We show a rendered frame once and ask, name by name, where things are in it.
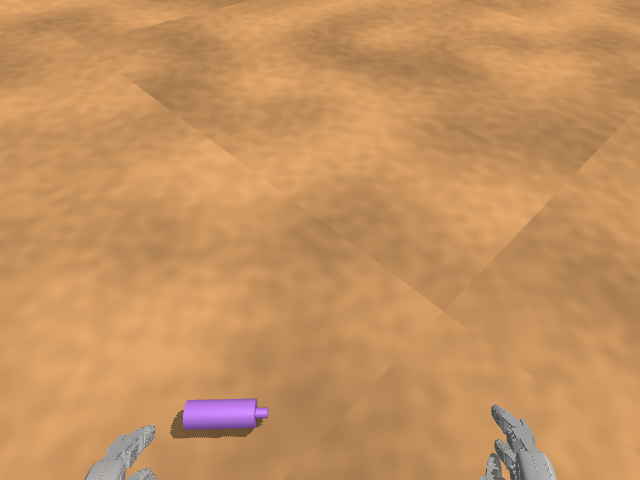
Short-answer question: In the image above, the left robot hand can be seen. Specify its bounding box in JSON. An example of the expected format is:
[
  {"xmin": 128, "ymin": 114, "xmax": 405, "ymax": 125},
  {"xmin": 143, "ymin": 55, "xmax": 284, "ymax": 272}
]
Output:
[{"xmin": 84, "ymin": 425, "xmax": 157, "ymax": 480}]

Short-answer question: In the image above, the bottle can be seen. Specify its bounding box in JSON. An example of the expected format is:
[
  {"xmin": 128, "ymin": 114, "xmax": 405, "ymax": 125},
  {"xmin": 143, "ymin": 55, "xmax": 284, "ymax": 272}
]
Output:
[{"xmin": 183, "ymin": 399, "xmax": 268, "ymax": 430}]

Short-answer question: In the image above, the right robot hand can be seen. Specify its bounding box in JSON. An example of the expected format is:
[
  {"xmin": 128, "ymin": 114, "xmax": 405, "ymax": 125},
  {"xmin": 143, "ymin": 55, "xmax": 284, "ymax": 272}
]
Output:
[{"xmin": 479, "ymin": 405, "xmax": 557, "ymax": 480}]

